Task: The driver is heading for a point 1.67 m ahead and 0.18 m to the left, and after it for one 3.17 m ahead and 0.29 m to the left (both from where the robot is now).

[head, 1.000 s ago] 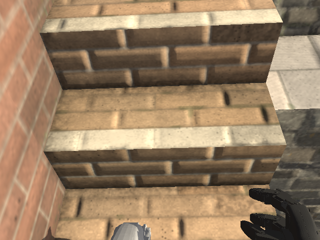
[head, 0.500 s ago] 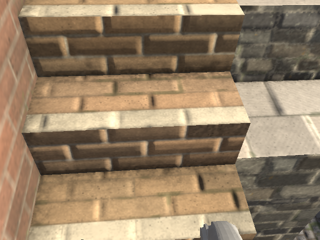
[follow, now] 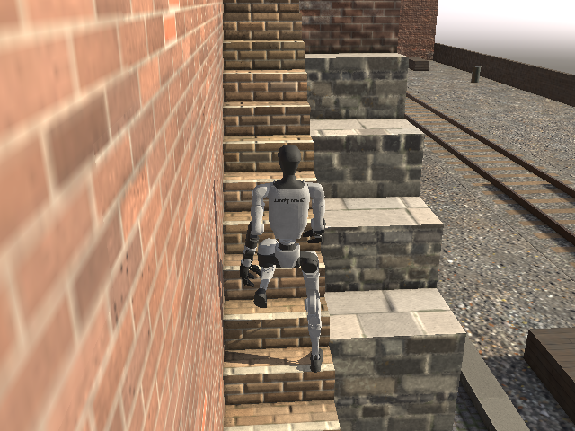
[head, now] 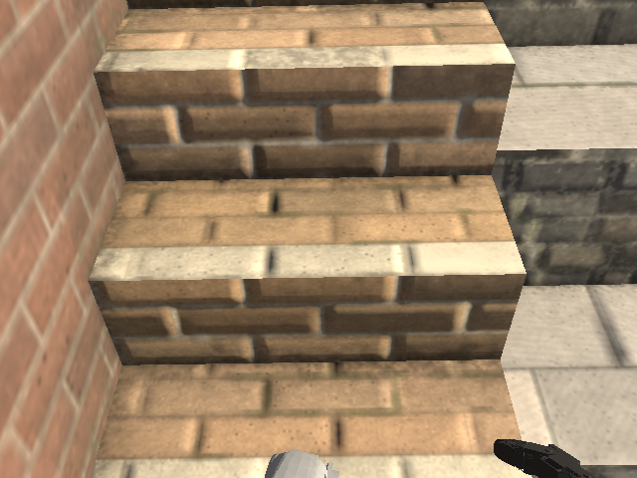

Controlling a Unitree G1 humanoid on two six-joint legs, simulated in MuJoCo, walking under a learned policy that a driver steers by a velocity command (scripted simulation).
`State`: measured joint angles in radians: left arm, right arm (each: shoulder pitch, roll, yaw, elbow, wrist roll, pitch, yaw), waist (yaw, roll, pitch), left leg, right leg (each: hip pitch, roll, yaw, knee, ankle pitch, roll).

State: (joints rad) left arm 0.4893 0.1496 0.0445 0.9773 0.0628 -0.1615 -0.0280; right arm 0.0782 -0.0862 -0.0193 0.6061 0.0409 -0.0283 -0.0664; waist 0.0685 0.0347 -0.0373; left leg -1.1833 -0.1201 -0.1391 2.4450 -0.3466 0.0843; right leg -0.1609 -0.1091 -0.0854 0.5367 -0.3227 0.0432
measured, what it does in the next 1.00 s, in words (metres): climbs: left foot 0.20 m higher, then right foot 0.20 m higher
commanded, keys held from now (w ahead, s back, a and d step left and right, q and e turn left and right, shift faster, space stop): w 1.00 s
